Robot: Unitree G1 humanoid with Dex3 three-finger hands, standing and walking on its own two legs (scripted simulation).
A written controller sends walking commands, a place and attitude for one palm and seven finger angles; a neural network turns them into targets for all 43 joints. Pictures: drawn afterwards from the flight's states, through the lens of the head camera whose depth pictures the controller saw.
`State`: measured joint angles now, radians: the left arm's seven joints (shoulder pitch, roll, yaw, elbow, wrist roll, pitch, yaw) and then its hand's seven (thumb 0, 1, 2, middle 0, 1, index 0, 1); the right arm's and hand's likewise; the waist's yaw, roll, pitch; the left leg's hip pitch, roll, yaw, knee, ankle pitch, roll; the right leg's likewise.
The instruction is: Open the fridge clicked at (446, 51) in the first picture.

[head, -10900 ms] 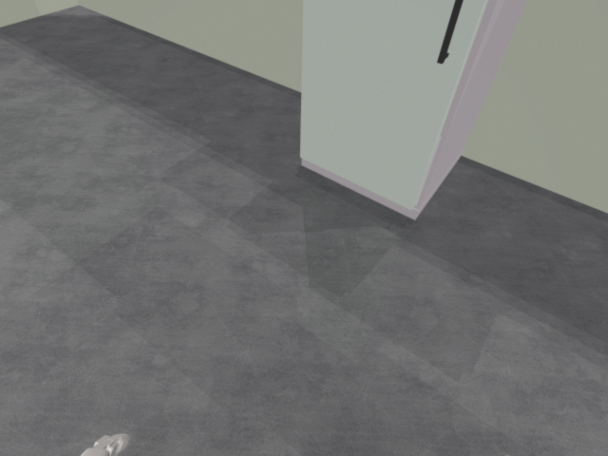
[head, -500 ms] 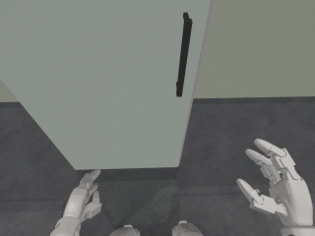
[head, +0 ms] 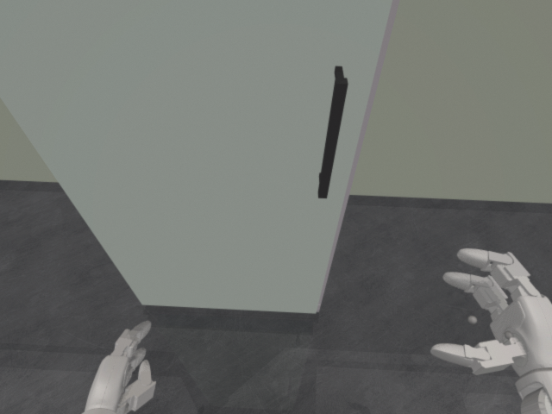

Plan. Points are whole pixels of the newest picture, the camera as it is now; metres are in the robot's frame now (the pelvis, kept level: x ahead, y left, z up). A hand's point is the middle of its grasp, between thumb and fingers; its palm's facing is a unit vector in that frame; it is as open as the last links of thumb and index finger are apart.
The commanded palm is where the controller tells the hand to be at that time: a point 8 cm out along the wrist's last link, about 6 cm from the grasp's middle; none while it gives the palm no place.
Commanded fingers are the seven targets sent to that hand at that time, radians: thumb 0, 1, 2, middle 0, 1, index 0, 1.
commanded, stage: raise the hand to about handle height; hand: right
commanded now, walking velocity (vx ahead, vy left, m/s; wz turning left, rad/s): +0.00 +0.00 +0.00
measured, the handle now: (329, 140) +0.52 -0.06 +0.13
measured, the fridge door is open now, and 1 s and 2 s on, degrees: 0 0 0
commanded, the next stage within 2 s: move the hooked fingers beside the handle in 0.98 s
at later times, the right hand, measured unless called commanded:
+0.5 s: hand (533, 257) +0.28 -0.28 +0.15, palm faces +0.09 +1.00 -0.04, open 14.0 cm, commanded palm +0.24 -0.32 +0.15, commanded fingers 0.00 0.50 -0.30 0.30 1.20 0.30 1.20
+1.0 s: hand (515, 259) +0.28 -0.26 +0.15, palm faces +0.07 +1.00 -0.03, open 14.0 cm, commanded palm +0.25 -0.30 +0.15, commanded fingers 0.00 0.50 -0.30 0.30 1.20 0.30 1.20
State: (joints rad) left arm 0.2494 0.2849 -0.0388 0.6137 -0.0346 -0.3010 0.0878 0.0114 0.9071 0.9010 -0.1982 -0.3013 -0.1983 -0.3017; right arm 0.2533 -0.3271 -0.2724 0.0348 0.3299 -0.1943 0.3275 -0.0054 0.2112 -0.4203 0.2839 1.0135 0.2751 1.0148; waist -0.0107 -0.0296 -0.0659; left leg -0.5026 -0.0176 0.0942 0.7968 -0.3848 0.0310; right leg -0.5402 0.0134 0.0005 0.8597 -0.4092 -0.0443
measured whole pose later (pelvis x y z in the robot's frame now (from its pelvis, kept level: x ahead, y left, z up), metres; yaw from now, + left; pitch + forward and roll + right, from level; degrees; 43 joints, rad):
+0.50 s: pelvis +0.01 +0.01 +0.02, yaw +0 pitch +0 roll +1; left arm 0.24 0.27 -0.09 0.64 -0.05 -0.27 0.11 0.01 0.90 0.90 -0.20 -0.30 -0.20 -0.30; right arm -0.06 -0.43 -0.43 0.24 0.34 -0.03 0.43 -0.02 0.50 -0.30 0.30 1.20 0.30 1.20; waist -0.05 -0.04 -0.02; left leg -0.30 -0.02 0.09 0.60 -0.31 0.03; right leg -0.33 0.02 0.00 0.66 -0.33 -0.04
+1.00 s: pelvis +0.00 +0.01 +0.03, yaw +1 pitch -1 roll +1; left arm 0.24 0.27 -0.08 0.63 -0.05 -0.27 0.11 0.01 0.91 0.90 -0.20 -0.30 -0.20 -0.30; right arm -0.04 -0.41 -0.42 0.25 0.34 -0.02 0.43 -0.02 0.50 -0.29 0.30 1.20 0.30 1.20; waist -0.04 -0.04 -0.02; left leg -0.28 -0.03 0.07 0.58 -0.29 0.04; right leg -0.30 0.01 -0.01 0.62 -0.31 -0.03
